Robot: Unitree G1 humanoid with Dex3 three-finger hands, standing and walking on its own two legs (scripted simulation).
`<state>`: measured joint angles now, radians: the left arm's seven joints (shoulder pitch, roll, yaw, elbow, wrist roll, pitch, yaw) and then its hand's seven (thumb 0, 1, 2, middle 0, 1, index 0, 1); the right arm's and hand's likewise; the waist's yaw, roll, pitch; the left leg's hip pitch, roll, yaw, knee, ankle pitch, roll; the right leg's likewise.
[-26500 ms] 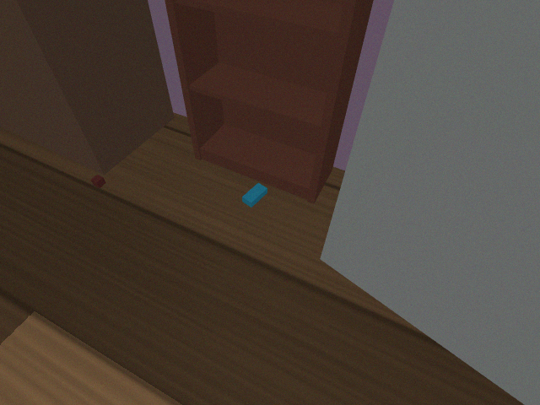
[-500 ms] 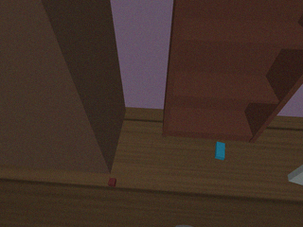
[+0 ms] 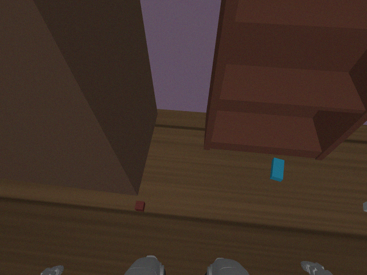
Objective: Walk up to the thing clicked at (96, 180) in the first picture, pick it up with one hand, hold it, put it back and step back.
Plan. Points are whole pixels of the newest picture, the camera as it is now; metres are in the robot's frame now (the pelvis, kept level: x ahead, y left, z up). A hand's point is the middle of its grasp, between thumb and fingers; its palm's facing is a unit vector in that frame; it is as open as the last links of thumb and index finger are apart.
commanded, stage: walk up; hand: left
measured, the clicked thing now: (140, 206) +0.45 +0.23 -0.73
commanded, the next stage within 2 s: stand in 1.36 s
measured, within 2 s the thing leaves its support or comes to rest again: neither
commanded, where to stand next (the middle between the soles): +0.06 +0.02 m, yaw -4 degrees
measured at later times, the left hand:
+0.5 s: hand out of the picture +0.03 +0.28 -0.13, palm faces -0.08 -0.91 -0.41, open 7.4 cm
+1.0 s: hand out of the picture +0.10 +0.27 -0.14, palm faces -0.10 -0.92 -0.37, open 7.4 cm
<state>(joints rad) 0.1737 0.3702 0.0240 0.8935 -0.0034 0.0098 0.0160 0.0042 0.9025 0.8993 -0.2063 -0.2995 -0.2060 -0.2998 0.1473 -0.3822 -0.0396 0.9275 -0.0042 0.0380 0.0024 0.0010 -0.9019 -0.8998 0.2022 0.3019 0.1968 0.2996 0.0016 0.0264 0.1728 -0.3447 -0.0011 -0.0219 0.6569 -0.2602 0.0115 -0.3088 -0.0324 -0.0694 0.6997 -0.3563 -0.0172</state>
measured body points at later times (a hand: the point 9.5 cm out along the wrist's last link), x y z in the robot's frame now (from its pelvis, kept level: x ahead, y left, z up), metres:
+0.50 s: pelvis -0.04 +0.02 +0.01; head -0.02 +0.00 +0.46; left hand +0.03 +0.33 -0.11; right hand +0.03 -0.30 -0.12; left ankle +0.02 +0.15 -0.72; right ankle -0.08 -0.11 -0.72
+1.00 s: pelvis -0.01 +0.01 +0.01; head +0.02 +0.01 +0.46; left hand +0.10 +0.32 -0.12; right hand +0.03 -0.31 -0.11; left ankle +0.02 +0.15 -0.72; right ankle -0.04 -0.11 -0.72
